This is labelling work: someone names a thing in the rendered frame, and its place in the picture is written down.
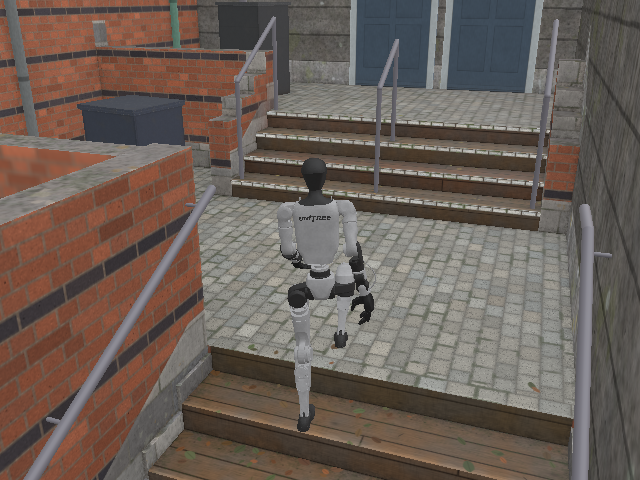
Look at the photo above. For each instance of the right robot upper arm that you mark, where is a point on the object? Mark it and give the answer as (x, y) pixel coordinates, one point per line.
(350, 229)

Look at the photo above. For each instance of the robot left foot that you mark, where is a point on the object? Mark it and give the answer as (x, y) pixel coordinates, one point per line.
(304, 422)

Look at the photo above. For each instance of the robot right forearm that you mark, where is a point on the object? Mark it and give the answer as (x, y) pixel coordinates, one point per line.
(359, 273)

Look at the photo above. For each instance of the left robot hand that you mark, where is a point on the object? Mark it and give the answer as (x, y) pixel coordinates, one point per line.
(301, 265)

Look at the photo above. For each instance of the left robot upper arm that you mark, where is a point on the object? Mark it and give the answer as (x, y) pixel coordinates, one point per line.
(284, 214)

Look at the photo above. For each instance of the right robot hand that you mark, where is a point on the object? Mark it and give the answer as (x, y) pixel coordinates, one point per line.
(368, 302)

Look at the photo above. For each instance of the robot left forearm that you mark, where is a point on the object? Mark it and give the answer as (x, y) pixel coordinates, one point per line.
(295, 258)

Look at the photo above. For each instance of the robot torso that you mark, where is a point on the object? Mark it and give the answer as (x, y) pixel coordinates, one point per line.
(317, 238)

